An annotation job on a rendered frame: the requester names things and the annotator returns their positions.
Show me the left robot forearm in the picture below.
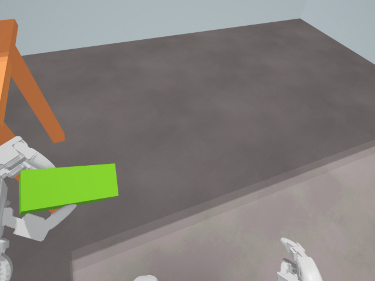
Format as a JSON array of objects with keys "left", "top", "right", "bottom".
[{"left": 0, "top": 238, "right": 13, "bottom": 281}]

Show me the table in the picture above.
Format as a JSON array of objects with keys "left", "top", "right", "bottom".
[{"left": 0, "top": 19, "right": 65, "bottom": 213}]

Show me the robot right hand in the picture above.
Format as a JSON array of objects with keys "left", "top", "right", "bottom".
[{"left": 277, "top": 238, "right": 323, "bottom": 281}]

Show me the robot left hand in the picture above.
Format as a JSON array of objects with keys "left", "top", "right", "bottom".
[{"left": 0, "top": 136, "right": 77, "bottom": 242}]

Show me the sponge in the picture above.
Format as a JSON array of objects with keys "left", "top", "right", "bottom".
[{"left": 19, "top": 163, "right": 118, "bottom": 215}]

